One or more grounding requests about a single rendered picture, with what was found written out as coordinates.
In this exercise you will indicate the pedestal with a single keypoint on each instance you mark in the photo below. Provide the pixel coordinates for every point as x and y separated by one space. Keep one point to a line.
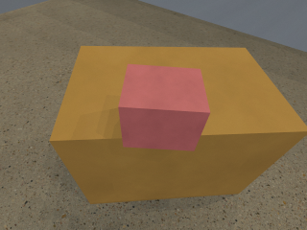
250 126

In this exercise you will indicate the carton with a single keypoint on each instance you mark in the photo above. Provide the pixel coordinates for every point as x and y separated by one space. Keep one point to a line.
162 107

